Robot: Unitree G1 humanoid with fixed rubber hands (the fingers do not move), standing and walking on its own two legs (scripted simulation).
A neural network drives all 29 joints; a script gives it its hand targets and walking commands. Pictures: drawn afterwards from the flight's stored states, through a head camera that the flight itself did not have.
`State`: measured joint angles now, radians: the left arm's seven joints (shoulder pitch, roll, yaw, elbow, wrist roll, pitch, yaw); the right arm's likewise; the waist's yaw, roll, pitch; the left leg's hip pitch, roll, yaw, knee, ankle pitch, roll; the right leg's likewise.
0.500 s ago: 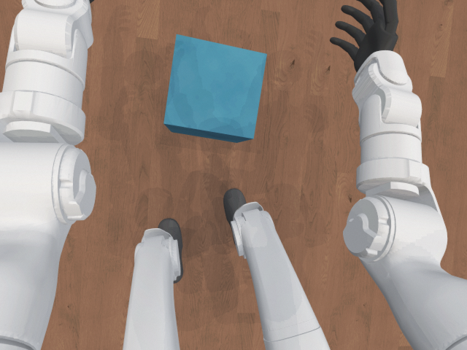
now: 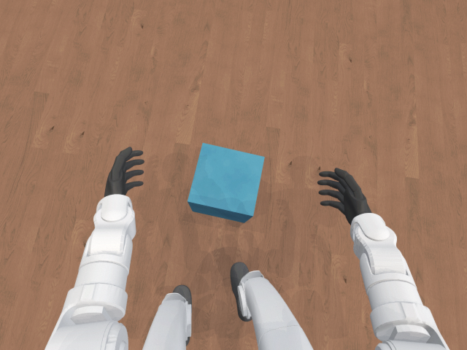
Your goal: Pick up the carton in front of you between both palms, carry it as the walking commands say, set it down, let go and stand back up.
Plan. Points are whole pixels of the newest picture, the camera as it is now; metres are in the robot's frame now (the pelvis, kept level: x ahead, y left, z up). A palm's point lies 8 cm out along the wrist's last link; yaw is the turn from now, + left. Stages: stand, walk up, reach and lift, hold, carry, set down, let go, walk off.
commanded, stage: let go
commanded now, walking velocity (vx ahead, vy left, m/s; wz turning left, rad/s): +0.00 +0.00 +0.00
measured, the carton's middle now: (225, 186) +0.47 -0.08 -0.60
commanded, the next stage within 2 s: stand in 0.98 s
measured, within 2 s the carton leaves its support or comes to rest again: neither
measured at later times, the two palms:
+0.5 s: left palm (33, 283) +0.25 +0.24 -0.03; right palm (358, 271) +0.20 -0.21 -0.02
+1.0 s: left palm (25, 313) +0.22 +0.25 -0.02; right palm (371, 271) +0.20 -0.23 -0.02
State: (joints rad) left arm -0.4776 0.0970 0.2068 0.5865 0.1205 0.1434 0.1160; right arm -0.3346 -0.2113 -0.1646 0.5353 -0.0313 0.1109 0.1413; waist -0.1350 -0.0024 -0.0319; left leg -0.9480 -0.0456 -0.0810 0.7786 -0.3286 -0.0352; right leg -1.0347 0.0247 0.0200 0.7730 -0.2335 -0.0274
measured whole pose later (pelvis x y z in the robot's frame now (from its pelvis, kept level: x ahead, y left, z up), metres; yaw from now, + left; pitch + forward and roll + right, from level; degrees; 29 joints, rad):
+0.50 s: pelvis +0.05 +0.03 +0.05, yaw -3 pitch +4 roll -1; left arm 0.15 0.18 0.07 0.49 0.03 0.03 -0.01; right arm 0.22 -0.21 -0.02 0.41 0.03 0.05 0.08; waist -0.03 0.00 0.04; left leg -0.22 -0.02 -0.05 0.48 -0.33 0.02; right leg -0.30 0.03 0.05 0.45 -0.22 0.01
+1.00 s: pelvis +0.05 +0.03 +0.04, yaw -3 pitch -3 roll -1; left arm 0.21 0.21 0.02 0.49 0.01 0.09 -0.02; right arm 0.22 -0.25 -0.03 0.40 -0.02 0.20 0.01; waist 0.00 0.02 0.05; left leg -0.10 -0.02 -0.04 0.50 -0.35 0.01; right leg -0.19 0.04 0.05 0.49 -0.25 0.00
